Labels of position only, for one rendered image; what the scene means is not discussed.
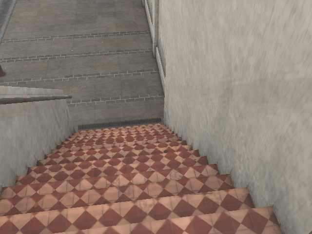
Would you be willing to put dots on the stairs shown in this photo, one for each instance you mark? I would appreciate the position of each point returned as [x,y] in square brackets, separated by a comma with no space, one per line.
[140,179]

